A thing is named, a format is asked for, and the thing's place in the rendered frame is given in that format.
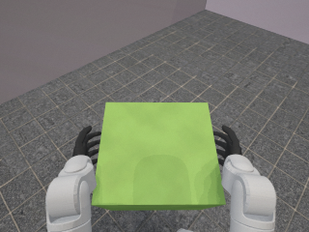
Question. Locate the robot right forearm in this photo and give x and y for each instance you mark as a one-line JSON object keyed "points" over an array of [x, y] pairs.
{"points": [[253, 197]]}

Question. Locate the robot left hand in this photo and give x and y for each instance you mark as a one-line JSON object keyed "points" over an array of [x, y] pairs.
{"points": [[82, 146]]}

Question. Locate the carton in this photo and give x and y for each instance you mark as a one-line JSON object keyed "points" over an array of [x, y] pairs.
{"points": [[157, 156]]}

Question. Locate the robot right hand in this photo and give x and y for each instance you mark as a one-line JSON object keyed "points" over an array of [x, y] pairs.
{"points": [[231, 146]]}

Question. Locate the robot left forearm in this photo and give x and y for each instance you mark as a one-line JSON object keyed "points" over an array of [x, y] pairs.
{"points": [[67, 200]]}

